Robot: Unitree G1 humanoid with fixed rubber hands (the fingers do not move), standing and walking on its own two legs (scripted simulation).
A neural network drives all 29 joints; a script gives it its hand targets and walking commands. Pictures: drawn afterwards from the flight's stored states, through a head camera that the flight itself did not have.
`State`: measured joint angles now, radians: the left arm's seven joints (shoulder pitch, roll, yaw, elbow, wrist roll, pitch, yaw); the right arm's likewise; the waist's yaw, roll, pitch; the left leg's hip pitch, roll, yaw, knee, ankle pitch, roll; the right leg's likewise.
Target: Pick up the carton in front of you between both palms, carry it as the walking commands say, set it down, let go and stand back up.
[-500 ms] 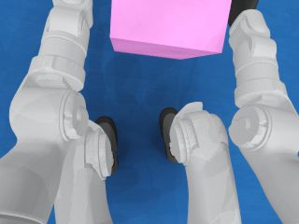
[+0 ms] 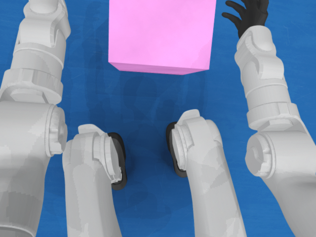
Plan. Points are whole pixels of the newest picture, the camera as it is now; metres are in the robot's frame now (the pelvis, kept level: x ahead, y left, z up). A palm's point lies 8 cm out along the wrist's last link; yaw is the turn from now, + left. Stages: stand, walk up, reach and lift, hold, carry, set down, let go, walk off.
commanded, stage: set down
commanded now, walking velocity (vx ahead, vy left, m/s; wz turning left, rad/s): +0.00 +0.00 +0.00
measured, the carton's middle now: (156, 31) +0.53 -0.06 -0.27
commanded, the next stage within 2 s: let go in 0.80 s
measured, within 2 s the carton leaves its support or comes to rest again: neither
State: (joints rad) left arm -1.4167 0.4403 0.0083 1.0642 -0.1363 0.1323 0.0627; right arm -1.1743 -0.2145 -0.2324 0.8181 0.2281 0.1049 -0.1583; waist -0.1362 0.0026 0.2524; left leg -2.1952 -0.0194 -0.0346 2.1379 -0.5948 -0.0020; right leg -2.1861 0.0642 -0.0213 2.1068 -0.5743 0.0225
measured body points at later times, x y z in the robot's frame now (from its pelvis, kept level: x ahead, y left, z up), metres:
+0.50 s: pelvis +0.01 +0.01 +0.13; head +0.34 +0.02 +0.44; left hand +0.59 +0.16 +0.01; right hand +0.50 -0.23 +0.02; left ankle +0.10 +0.12 -0.36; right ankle +0.11 -0.11 -0.36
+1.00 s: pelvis +0.04 +0.01 +0.26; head +0.32 +0.02 +0.61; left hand +0.55 +0.17 +0.15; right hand +0.48 -0.23 +0.15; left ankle +0.10 +0.12 -0.36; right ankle +0.11 -0.11 -0.36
